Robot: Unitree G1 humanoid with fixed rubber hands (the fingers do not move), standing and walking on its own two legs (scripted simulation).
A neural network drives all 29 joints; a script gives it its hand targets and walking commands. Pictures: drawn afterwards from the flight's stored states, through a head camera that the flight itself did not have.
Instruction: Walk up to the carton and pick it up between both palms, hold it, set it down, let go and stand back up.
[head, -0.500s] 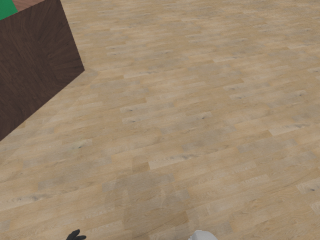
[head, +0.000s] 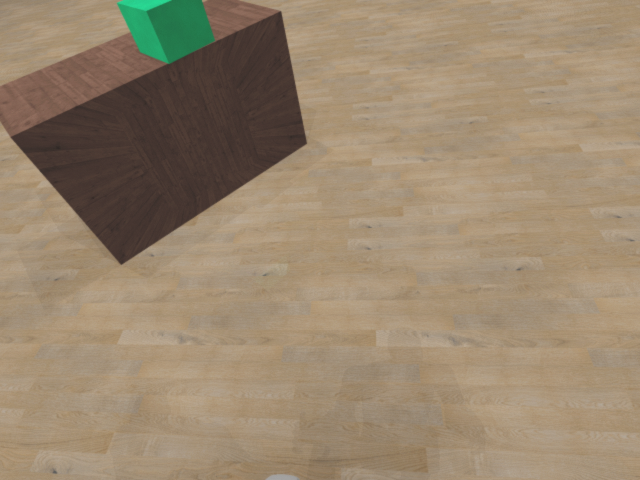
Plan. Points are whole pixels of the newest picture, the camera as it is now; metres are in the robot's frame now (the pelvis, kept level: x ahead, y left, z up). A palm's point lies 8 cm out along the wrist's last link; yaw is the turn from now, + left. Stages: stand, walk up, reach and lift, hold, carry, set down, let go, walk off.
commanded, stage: walk up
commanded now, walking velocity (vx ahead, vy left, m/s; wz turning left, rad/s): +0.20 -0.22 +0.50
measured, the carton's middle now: (167, 22) +1.71 +0.64 +0.00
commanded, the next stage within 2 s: none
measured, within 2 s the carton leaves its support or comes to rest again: neither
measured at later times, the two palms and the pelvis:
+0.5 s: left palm out of the picture +0.08 +0.21 -0.15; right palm (551, 441) +0.20 -0.26 -0.13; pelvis +0.11 -0.03 -0.01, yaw +16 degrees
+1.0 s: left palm (266, 408) +0.26 +0.13 -0.11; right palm (496, 238) +0.58 -0.30 -0.15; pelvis +0.41 -0.10 +0.00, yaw +20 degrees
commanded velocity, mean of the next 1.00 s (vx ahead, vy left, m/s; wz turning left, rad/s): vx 0.39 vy -0.07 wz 0.37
